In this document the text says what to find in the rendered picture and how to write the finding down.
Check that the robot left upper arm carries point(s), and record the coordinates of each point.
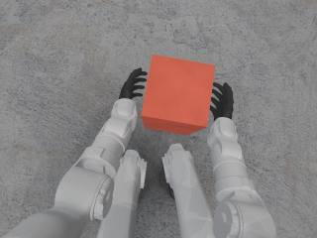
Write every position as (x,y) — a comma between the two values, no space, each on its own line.
(83,196)

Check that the left robot hand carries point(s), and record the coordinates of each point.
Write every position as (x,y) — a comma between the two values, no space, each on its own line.
(129,87)

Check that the right robot hand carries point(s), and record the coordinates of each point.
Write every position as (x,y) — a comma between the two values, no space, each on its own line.
(224,107)

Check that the robot right forearm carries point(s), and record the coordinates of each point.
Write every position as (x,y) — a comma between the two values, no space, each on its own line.
(229,168)

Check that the robot left forearm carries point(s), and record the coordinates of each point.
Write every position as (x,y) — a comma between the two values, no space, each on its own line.
(105,153)

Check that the right robot shin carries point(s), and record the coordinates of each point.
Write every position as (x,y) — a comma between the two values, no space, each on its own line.
(176,147)

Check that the robot right upper arm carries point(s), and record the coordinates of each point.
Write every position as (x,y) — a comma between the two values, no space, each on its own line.
(239,219)

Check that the carton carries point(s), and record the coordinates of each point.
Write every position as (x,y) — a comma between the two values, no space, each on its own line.
(178,95)

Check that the left robot thigh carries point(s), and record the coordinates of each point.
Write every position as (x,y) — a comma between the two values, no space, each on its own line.
(120,222)

